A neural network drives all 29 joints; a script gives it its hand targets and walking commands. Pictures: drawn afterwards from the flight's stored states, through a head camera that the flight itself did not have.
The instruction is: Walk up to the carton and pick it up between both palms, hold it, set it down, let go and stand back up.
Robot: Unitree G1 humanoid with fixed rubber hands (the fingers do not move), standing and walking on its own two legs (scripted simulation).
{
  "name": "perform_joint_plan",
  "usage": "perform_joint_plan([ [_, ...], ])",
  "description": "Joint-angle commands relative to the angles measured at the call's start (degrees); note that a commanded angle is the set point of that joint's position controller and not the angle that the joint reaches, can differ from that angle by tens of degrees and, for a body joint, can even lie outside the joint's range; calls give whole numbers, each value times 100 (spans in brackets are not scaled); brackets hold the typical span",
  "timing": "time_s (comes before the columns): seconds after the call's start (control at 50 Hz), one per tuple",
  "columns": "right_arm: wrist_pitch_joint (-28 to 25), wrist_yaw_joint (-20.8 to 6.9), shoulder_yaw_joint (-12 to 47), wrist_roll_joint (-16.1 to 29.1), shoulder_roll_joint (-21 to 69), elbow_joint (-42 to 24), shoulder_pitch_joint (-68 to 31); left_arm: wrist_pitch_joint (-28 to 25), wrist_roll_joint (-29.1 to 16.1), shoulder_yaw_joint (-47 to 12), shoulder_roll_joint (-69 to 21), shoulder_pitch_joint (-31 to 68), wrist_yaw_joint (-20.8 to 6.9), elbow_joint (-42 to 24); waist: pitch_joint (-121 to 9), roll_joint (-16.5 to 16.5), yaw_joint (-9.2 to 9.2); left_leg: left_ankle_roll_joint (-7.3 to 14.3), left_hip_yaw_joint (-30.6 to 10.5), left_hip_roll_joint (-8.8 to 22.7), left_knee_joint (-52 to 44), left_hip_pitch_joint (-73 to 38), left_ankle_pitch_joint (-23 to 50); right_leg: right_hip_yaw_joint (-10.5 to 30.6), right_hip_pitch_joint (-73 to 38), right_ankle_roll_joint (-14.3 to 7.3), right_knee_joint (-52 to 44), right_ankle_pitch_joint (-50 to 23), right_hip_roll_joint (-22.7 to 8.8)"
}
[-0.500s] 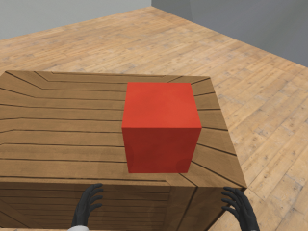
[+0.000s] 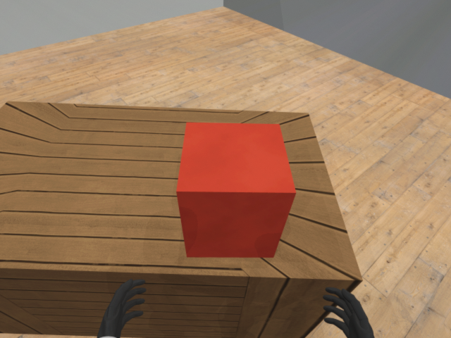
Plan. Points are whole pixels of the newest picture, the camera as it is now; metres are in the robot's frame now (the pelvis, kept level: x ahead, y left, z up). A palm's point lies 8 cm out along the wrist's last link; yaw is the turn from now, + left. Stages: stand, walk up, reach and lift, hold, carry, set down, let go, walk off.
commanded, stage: set down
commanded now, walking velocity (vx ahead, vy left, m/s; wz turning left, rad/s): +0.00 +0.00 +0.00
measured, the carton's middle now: (231, 192) +0.44 +0.03 -0.02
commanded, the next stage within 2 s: let go in 0.62 s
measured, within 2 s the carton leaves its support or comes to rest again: neither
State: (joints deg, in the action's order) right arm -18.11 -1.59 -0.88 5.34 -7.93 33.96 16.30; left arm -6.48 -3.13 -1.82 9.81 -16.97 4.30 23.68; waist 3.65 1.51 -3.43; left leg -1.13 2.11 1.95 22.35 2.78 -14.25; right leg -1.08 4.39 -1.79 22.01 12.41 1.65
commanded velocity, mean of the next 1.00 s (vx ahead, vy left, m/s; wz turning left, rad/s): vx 0.00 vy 0.00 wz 0.00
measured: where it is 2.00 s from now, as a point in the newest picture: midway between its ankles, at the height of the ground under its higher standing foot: outside the picture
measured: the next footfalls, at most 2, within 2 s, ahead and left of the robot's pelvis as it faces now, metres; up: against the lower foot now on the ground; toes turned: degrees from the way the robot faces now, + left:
none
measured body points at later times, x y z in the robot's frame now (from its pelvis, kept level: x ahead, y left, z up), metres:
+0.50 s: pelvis -0.01 +0.01 +0.00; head -0.01 +0.02 +0.45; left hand +0.16 +0.23 -0.08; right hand +0.16 -0.21 -0.08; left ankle -0.02 +0.13 -0.74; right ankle +0.00 -0.10 -0.74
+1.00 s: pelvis +0.00 +0.01 +0.00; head +0.00 +0.02 +0.45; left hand +0.15 +0.24 -0.09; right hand +0.16 -0.21 -0.09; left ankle -0.02 +0.13 -0.74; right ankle +0.00 -0.10 -0.74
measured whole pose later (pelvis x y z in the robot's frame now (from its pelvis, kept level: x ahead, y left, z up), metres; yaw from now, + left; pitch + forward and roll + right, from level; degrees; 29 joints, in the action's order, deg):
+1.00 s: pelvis +0.00 +0.01 +0.00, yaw +0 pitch -5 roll +0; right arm -11.1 -1.6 -2.0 0.4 -9.0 39.4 12.5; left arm 6.2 -1.2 -1.0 11.3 -12.9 2.2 27.4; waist 4.8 0.7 -2.2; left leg -0.4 2.7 1.4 22.7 3.6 -14.1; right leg -0.5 5.3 -1.1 22.1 11.9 1.1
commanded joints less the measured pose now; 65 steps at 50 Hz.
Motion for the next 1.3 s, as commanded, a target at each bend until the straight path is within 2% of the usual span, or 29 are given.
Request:
perform_joint_plan([
  [0.0,-241,12,-267,17,-667,-804,-389,-208,10,187,535,535,15,-1046,-422,-203,29,-102,119,-241,-293,126,1378,186,57,-38,-468,-1297,-126],
  [0.06,-125,18,-233,-65,-657,-501,-404,-55,54,202,526,579,-61,-664,-285,-152,74,-76,142,-251,-296,64,1263,195,130,-37,-559,-1116,-150],
  [0.14,-110,-13,-301,-67,-702,-648,-487,-8,38,159,548,639,-11,-876,-416,-230,16,-82,135,-226,-320,93,1334,114,117,-59,-527,-1018,-110],
  [0.2,-26,-32,-303,-115,-730,-441,-531,109,88,141,497,655,-38,-620,-302,-247,54,-79,114,-215,-343,87,1296,92,183,-81,-543,-935,-87],
  [0.24,-7,-44,-314,-126,-752,-465,-573,153,117,142,497,689,-14,-718,-333,-292,31,-76,111,-203,-368,114,1235,70,190,-92,-544,-797,-73],
  [0.34,136,-49,-346,-234,-771,-439,-709,332,97,110,554,816,-15,-589,-253,-174,52,-40,137,-193,-410,204,1059,59,201,-66,-559,-591,-88],
  [0.6,304,-57,-380,-334,-820,-289,-806,631,128,161,622,927,-20,-600,-433,-210,68,-25,154,-185,-372,197,1127,15,152,-52,-468,-715,-79],
  [0.68,359,-8,-341,-397,-770,-194,-730,761,154,203,663,881,-85,-471,-382,-135,124,-13,175,-214,-335,146,1165,36,155,-16,-487,-829,-88],
  [0.76,375,9,-376,-400,-806,-296,-768,876,163,238,718,916,-104,-666,-484,-222,104,-35,199,-208,-313,95,1263,17,163,-22,-479,-900,-86],
  [0.84,450,28,-352,-471,-785,-171,-758,999,189,280,724,920,-161,-465,-377,-168,134,-20,224,-222,-316,91,1205,27,183,1,-495,-895,-96],
  [0.86,436,28,-333,-446,-786,-257,-739,998,186,281,737,922,-152,-610,-441,-184,129,-24,219,-221,-298,75,1248,15,181,7,-474,-949,-91],
  [0.88,461,22,-338,-473,-790,-144,-757,1029,208,282,730,907,-169,-461,-383,-193,143,-25,219,-220,-303,81,1239,12,182,9,-476,-939,-86],
  [1.02,460,26,-342,-495,-811,-212,-781,1092,215,309,750,932,-192,-532,-462,-183,131,-38,245,-227,-264,-27,1350,-18,225,27,-444,-1066,-58],
  [1.04,491,37,-327,-537,-782,-69,-772,1144,251,315,731,931,-227,-337,-376,-161,154,-22,257,-235,-268,-4,1271,18,238,31,-474,-993,-73],
  [1.06,489,37,-335,-542,-792,-146,-816,1138,233,325,757,972,-216,-405,-442,-191,141,-28,275,-237,-271,-3,1283,-3,221,35,-442,-992,-62],
  [1.08,1024,238,-478,-795,-2031,392,-457,779,644,771,1765,549,-209,456,-877,-236,197,99,-337,432,61,645,1756,508,175,-111,292,-1322,-710],
  [1.1,1204,281,-502,-816,-2048,324,-423,714,585,747,1729,582,-230,544,-826,-111,261,169,-301,414,41,581,1448,511,131,-56,245,-1220,-711],
  [1.12,1294,288,-477,-764,-1999,323,-451,604,535,719,1682,581,-282,641,-1024,-135,248,231,-354,484,130,531,1485,529,52,-83,278,-1367,-781],
  [1.18,1400,254,-314,-710,-1787,429,-653,485,535,637,1625,807,-374,1095,-707,-228,285,260,-388,410,13,813,944,563,365,-43,162,-1043,-775],
  [1.28,1493,220,-243,-708,-1947,845,-744,383,529,585,1742,987,-441,1726,-385,-257,299,290,-486,456,27,831,900,620,645,-70,15,-998,-806],
])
